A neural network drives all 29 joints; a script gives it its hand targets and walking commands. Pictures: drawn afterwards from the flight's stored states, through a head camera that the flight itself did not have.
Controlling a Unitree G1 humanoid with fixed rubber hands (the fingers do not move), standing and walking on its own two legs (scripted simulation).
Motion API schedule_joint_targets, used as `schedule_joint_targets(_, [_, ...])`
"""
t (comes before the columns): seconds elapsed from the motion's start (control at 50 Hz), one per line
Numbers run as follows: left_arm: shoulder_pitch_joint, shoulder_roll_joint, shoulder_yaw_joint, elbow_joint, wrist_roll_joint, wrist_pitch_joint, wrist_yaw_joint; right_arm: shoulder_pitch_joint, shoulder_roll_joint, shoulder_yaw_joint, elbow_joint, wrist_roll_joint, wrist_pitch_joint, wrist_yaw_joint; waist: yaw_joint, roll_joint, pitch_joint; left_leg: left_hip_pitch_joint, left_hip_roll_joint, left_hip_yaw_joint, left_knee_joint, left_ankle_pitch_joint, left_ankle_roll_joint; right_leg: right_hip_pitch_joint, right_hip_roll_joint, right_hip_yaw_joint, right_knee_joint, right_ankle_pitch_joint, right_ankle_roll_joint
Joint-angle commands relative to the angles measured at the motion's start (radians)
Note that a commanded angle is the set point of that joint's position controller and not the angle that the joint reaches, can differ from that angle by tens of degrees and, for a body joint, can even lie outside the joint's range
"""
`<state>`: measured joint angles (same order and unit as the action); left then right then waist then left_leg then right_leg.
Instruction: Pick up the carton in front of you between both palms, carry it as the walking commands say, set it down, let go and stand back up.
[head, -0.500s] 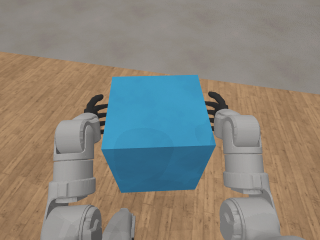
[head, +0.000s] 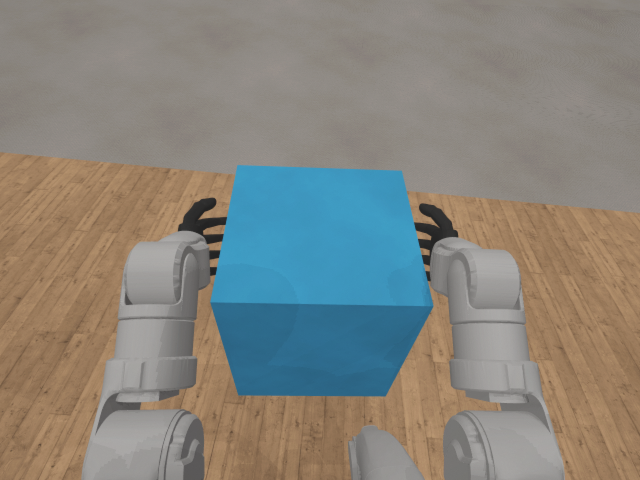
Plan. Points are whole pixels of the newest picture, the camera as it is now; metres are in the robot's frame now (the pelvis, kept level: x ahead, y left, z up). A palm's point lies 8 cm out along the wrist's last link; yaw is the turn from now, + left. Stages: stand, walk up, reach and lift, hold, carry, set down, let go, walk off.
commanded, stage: carry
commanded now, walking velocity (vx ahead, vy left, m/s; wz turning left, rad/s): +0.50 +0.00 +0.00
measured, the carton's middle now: (316, 288) +0.35 -0.02 +0.00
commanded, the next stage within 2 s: none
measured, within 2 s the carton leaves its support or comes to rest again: neither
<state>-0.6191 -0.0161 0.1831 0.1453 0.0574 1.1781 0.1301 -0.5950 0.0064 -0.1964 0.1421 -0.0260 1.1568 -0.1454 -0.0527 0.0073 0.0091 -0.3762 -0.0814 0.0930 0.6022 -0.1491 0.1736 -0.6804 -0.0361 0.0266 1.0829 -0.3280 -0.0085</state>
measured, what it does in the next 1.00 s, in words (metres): goes down: right foot 0.06 m lower, then left foot 0.05 m lower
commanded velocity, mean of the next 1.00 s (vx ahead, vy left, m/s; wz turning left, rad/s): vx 0.50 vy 0.00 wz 0.00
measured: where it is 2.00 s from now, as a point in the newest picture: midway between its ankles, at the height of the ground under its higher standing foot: (292, 234)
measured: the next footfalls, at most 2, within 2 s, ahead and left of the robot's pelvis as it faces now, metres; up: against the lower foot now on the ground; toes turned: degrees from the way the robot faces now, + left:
right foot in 0.28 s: +0.36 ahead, -0.07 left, -0.06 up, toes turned +1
left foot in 0.86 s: +0.69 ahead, +0.02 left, -0.11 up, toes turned +0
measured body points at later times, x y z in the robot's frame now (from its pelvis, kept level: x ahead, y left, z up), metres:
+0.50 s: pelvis +0.30 -0.05 -0.06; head +0.33 -0.06 +0.39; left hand +0.65 +0.13 +0.03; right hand +0.68 -0.17 +0.03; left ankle +0.29 +0.11 -0.70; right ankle +0.32 -0.07 -0.78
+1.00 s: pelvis +0.61 -0.01 -0.12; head +0.62 +0.00 +0.33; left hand +0.98 +0.13 -0.03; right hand +0.97 -0.17 -0.03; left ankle +0.65 +0.02 -0.84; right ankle +0.52 -0.12 -0.74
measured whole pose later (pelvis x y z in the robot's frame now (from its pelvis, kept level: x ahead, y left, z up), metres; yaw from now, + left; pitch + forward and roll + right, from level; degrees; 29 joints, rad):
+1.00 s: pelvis +0.61 -0.01 -0.12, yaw +0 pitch +4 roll -1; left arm -0.64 0.01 0.18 0.27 0.04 1.17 0.12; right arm -0.62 0.01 -0.19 0.23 -0.07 1.18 -0.12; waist -0.03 0.01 -0.07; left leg -0.45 -0.10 0.09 0.64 -0.09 0.18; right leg -0.51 0.05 0.01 1.31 -0.50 -0.03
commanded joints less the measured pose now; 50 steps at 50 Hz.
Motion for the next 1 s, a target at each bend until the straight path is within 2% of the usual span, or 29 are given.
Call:
schedule_joint_targets(0.0, [-0.690, -1.111, -0.622, -0.192, -0.370, -0.070, -0.174, -0.818, 1.174, 0.684, -0.219, 0.499, -0.041, 0.270, -0.013, 0.100, -0.557, 0.533, 0.261, -0.299, -0.079, 0.750, -0.006, -0.119, 0.010, -0.040, -0.073, 0.150, -0.004])
schedule_joint_targets(0.1, [-0.683, -1.039, -0.657, -0.255, -0.352, -0.065, -0.166, -0.785, 1.114, 0.714, -0.255, 0.494, -0.041, 0.272, -0.069, 0.086, -0.509, 0.606, 0.174, -0.230, -0.012, 0.767, -0.021, -0.114, 0.070, -0.106, -0.365, 0.386, -0.036])
schedule_joint_targets(0.16, [-0.655, -0.972, -0.642, -0.230, -0.332, -0.042, -0.171, -0.730, 1.067, 0.705, -0.206, 0.479, -0.028, 0.273, -0.089, 0.082, -0.472, 0.556, 0.149, -0.200, 0.064, 0.658, -0.020, 0.016, 0.106, -0.138, -0.576, 0.551, -0.061])
schedule_joint_targets(0.2, [-0.624, -0.924, -0.609, -0.180, -0.311, -0.024, -0.179, -0.719, 1.046, 0.694, -0.151, 0.472, -0.018, 0.276, -0.054, 0.086, -0.452, 0.463, 0.150, -0.174, 0.152, 0.595, -0.032, 0.187, 0.101, -0.130, -0.673, 0.631, -0.089])
schedule_joint_targets(0.22, [-0.608, -0.902, -0.588, -0.150, -0.302, -0.015, -0.183, -0.718, 1.038, 0.685, -0.120, 0.468, -0.012, 0.278, -0.011, 0.086, -0.466, 0.411, 0.147, -0.148, 0.244, 0.610, -0.050, 0.314, 0.094, -0.135, -0.708, 0.641, -0.100])
schedule_joint_targets(0.24, [-0.607, -0.886, -0.568, -0.127, -0.295, -0.008, -0.189, -0.722, 1.031, 0.678, -0.087, 0.467, -0.008, 0.280, 0.046, 0.069, -0.487, 0.308, 0.132, -0.099, 0.391, 0.546, -0.074, 0.494, 0.063, -0.132, -0.754, 0.686, -0.104])
schedule_joint_targets(0.26, [-0.601, -0.862, -0.536, -0.097, -0.284, -0.002, -0.196, -0.748, 1.023, 0.663, -0.066, 0.464, -0.005, 0.281, 0.074, -0.024, -0.505, 0.080, 0.093, -0.081, 0.565, 0.162, -0.093, 0.705, -0.067, -0.006, -0.623, 0.924, -0.097])
schedule_joint_targets(0.28, [-0.614, -0.841, -0.504, -0.050, -0.273, 0.006, -0.199, -0.771, 1.038, 0.645, -0.027, 0.460, 0.008, 0.281, 0.060, -0.211, -0.565, -0.184, 0.018, -0.068, 0.714, -0.471, -0.136, 0.963, -0.287, 0.276, -0.424, 1.303, -0.173])
schedule_joint_targets(0.3, [-0.631, -0.828, -0.499, -0.019, -0.283, 0.009, -0.203, -0.782, 1.040, 0.621, -0.005, 0.455, 0.020, 0.271, 0.107, -0.311, -0.669, -0.394, -0.020, -0.123, 0.930, -0.534, -0.157, 1.125, -0.408, 0.550, -0.486, 0.908, -0.361])
schedule_joint_targets(0.32, [-0.630, -0.893, -0.515, -0.012, -0.324, 0.010, -0.212, -0.812, 1.028, 0.613, -0.034, 0.443, 0.021, 0.263, 0.124, -0.185, -0.658, -0.422, 0.037, -0.147, 0.905, -0.464, -0.131, 1.033, -0.348, 0.578, -0.578, 0.448, -0.335])
schedule_joint_targets(0.34, [-0.712, -0.951, -0.539, -0.059, -0.366, 0.007, -0.223, -0.859, 1.062, 0.607, -0.055, 0.440, 0.019, 0.259, 0.109, -0.103, -0.573, -0.417, 0.047, -0.135, 0.841, -0.395, -0.127, 0.891, -0.272, 0.519, -0.628, 0.302, -0.280])
schedule_joint_targets(0.36, [-0.792, -1.012, -0.565, -0.097, -0.404, 0.008, -0.233, -0.866, 1.084, 0.588, -0.062, 0.428, 0.016, 0.252, 0.090, -0.025, -0.518, -0.390, 0.071, -0.141, 0.763, -0.339, -0.127, 0.780, -0.244, 0.462, -0.657, 0.286, -0.236])
schedule_joint_targets(0.4, [-0.896, -1.098, -0.605, -0.154, -0.473, 0.003, -0.245, -0.861, 1.115, 0.578, -0.094, 0.409, 0.010, 0.234, 0.076, -0.022, -0.486, -0.309, 0.098, -0.135, 0.660, -0.299, -0.136, 0.642, -0.223, 0.403, -0.695, 0.275, -0.182])
schedule_joint_targets(0.44, [-0.915, -1.142, -0.622, -0.190, -0.511, -0.006, -0.250, -0.838, 1.135, 0.580, -0.110, 0.390, 0.002, 0.216, 0.076, -0.059, -0.490, -0.311, 0.103, -0.119, 0.591, -0.238, -0.147, 0.640, -0.195, 0.343, -0.699, 0.354, -0.151])
schedule_joint_targets(0.52, [-0.870, -1.152, -0.627, -0.209, -0.525, -0.016, -0.258, -0.788, 1.127, 0.603, -0.148, 0.360, -0.013, 0.189, 0.100, -0.098, -0.528, -0.413, 0.116, -0.092, 0.491, -0.079, -0.152, 0.798, -0.162, 0.222, -0.617, 0.779, -0.109])
schedule_joint_targets(0.56, [-0.841, -1.139, -0.632, -0.216, -0.520, -0.019, -0.260, -0.778, 1.114, 0.622, -0.174, 0.353, -0.018, 0.180, 0.114, -0.110, -0.531, -0.455, 0.115, -0.074, 0.447, -0.021, -0.149, 0.864, -0.149, 0.191, -0.589, 0.897, -0.098])
schedule_joint_targets(0.64, [-0.800, -1.091, -0.642, -0.230, -0.509, -0.016, -0.259, -0.766, 1.075, 0.652, -0.212, 0.346, -0.013, 0.170, 0.145, -0.104, -0.501, -0.469, 0.078, -0.033, 0.257, 0.093, -0.137, 0.932, -0.097, 0.145, -0.556, 0.963, -0.097])
schedule_joint_targets(0.74, [-0.696, -1.045, -0.625, -0.125, -0.472, -0.011, -0.268, -0.684, 1.021, 0.637, -0.125, 0.307, 0.010, 0.190, 0.191, -0.104, -0.437, -0.306, -0.005, 0.042, -0.127, 0.353, -0.103, 0.924, -0.035, 0.069, -0.460, 0.937, -0.094])
schedule_joint_targets(0.78, [-0.686, -1.053, -0.624, -0.072, -0.472, -0.017, -0.274, -0.668, 1.004, 0.608, -0.070, 0.288, 0.013, 0.203, 0.145, -0.112, -0.443, -0.066, -0.016, 0.049, -0.210, 0.446, -0.073, 0.799, -0.034, 0.035, -0.345, 0.913, -0.074])
schedule_joint_targets(0.8, [-0.701, -1.063, -0.624, -0.049, -0.474, -0.020, -0.279, -0.659, 0.997, 0.590, -0.043, 0.278, 0.011, 0.210, 0.092, -0.112, -0.461, 0.072, 0.008, 0.039, -0.248, 0.470, -0.063, 0.730, -0.033, 0.005, -0.237, 0.893, -0.053])
schedule_joint_targets(0.82, [-0.726, -1.068, -0.622, -0.028, -0.473, -0.025, -0.284, -0.651, 0.988, 0.568, -0.024, 0.270, 0.008, 0.217, 0.026, -0.081, -0.478, 0.251, 0.061, 0.001, -0.268, 0.501, -0.060, 0.604, -0.014, -0.038, -0.080, 0.770, -0.027])
schedule_joint_targets(0.84, [-0.737, -1.072, -0.614, -0.008, -0.471, -0.030, -0.288, -0.649, 0.971, 0.544, -0.003, 0.264, 0.007, 0.224, 0.006, 0.035, -0.498, 0.467, 0.203, -0.142, -0.117, 0.807, -0.054, 0.358, 0.038, -0.072, 0.103, 0.278, -0.016])
schedule_joint_targets(0.86, [-0.751, -1.091, -0.606, 0.026, -0.472, -0.023, -0.287, -0.655, 0.957, 0.512, 0.037, 0.253, 0.007, 0.228, 0.011, 0.190, -0.554, 0.703, 0.408, -0.421, 0.040, 1.205, 0.040, 0.104, 0.132, -0.053, 0.243, -0.304, 0.019])
schedule_joint_targets(0.88, [-0.764, -1.081, -0.587, 0.045, -0.463, -0.019, -0.282, -0.669, 0.959, 0.509, 0.065, 0.265, 0.008, 0.232, -0.009, 0.228, -0.600, 0.790, 0.461, -0.567, 0.041, 1.019, 0.151, -0.038, 0.126, -0.003, 0.400, -0.348, 0.010])
schedule_joint_targets(0.9, [-0.763, -1.093, -0.572, 0.027, -0.455, -0.018, -0.274, -0.668, 0.988, 0.516, 0.074, 0.279, 0.001, 0.239, -0.026, 0.205, -0.648, 0.762, 0.496, -0.722, -0.050, 0.435, 0.248, -0.148, 0.097, 0.043, 0.470, -0.333, -0.013])
schedule_joint_targets(0.92, [-0.802, -1.099, -0.570, -0.016, -0.449, -0.025, -0.264, -0.712, 1.064, 0.546, 0.030, 0.328, -0.009, 0.250, -0.010, 0.067, -0.587, 0.616, 0.407, -0.718, -0.135, 0.081, 0.211, -0.172, 0.067, 0.048, 0.382, -0.241, -0.037])
schedule_joint_targets(0.94, [-0.823, -1.117, -0.568, -0.051, -0.441, -0.034, -0.251, -0.805, 1.113, 0.584, -0.050, 0.372, -0.015, 0.256, 0.011, 0.005, -0.519, 0.486, 0.364, -0.647, -0.170, 0.034, 0.155, -0.134, 0.040, 0.037, 0.275, -0.178, -0.033])
schedule_joint_targets(0.96, [-0.828, -1.122, -0.557, -0.082, -0.428, -0.044, -0.236, -0.878, 1.157, 0.617, -0.096, 0.420, -0.018, 0.261, 0.029, -0.021, -0.477, 0.366, 0.348, -0.578, -0.194, 0.072, 0.109, -0.066, 0.022, 0.029, 0.198, -0.142, -0.027])
schedule_joint_targets(0.98, [-0.817, -1.122, -0.555, -0.104, -0.414, -0.050, -0.224, -0.915, 1.189, 0.641, -0.126, 0.459, -0.024, 0.266, 0.035, -0.010, -0.461, 0.289, 0.330, -0.527, -0.213, 0.095, 0.071, -0.004, 0.014, 0.018, 0.142, -0.105, -0.020])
